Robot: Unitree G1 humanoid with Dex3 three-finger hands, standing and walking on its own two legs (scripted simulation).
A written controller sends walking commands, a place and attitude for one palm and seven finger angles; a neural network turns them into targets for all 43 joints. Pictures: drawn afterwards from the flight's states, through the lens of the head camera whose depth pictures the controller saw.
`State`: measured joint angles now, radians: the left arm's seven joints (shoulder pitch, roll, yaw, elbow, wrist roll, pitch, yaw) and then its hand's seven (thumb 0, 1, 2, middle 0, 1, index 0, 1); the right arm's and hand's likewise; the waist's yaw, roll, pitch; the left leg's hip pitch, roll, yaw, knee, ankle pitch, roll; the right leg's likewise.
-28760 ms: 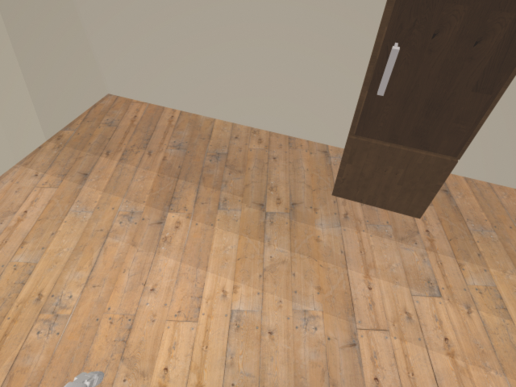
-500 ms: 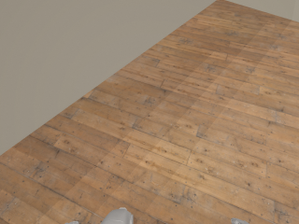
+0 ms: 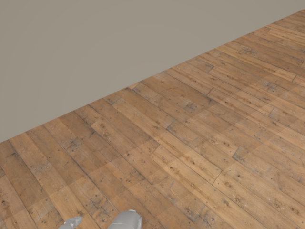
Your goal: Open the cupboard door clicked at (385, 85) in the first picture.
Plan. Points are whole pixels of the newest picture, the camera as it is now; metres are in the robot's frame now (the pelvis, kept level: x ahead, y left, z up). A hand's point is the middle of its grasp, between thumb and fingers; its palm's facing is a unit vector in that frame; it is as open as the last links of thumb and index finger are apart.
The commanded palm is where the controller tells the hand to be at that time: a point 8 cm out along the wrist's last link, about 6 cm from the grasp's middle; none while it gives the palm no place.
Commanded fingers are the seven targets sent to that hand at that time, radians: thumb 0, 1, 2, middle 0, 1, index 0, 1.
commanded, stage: turn to face it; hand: left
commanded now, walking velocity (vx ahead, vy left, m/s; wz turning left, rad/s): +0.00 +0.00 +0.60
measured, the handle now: out of the picture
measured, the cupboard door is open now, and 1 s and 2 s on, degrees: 48 48 48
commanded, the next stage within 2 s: none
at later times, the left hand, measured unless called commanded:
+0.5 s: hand out of the picture +0.04 +0.22 -0.15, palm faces +0.32 -0.91 -0.28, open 7.4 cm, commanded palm none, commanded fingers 0.00 0.90 0.90 -0.20 -0.30 -0.20 -0.30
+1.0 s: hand out of the picture -0.06 +0.17 -0.18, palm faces +0.60 -0.77 -0.22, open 7.4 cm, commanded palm none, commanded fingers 0.00 0.90 0.90 -0.20 -0.30 -0.20 -0.30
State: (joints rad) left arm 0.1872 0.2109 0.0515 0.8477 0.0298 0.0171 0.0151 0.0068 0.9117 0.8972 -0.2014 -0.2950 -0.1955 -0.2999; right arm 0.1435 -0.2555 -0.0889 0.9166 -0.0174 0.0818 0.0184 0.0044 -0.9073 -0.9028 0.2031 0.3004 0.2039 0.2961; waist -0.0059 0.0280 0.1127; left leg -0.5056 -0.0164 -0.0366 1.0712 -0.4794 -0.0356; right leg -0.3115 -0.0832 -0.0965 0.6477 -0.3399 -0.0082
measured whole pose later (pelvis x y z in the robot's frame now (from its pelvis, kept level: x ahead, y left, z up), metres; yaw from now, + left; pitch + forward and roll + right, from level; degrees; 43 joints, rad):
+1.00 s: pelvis +0.01 -0.03 +0.00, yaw +36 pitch +1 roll +0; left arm 0.20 0.25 0.07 0.91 0.02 0.07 0.01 0.01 0.91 0.90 -0.20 -0.30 -0.20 -0.30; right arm 0.13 -0.21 -0.06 0.89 -0.02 0.03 0.02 0.00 -0.91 -0.90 0.20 0.30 0.20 0.30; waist 0.01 -0.07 0.11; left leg -0.32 0.00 0.04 0.62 -0.32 0.02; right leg -0.43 -0.12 -0.09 0.99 -0.53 0.06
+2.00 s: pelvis +0.07 -0.08 +0.00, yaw +69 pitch -1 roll +1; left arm 0.18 0.22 0.05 0.89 0.03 0.01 0.01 0.01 0.91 0.90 -0.20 -0.29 -0.19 -0.30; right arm 0.16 -0.23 -0.07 0.94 -0.01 0.07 0.01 0.00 -0.91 -0.90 0.20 0.30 0.21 0.30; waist 0.00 0.04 0.10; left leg -0.40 -0.02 -0.07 0.84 -0.46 -0.03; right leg -0.28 -0.05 -0.08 0.62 -0.33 0.00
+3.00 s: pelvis +0.08 +0.09 +0.01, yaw +83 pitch +0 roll +1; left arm 0.39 0.14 0.05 1.11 0.03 -0.06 0.00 0.01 0.92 0.90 -0.20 -0.30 -0.20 -0.30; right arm 0.16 -0.20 -0.06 1.02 -0.02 0.00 0.04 0.00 -0.91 -0.90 0.20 0.30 0.20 0.30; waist 0.05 -0.02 0.07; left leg -0.49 0.07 0.09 0.67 -0.20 -0.02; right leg -0.02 -0.11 -0.17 0.36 -0.33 0.05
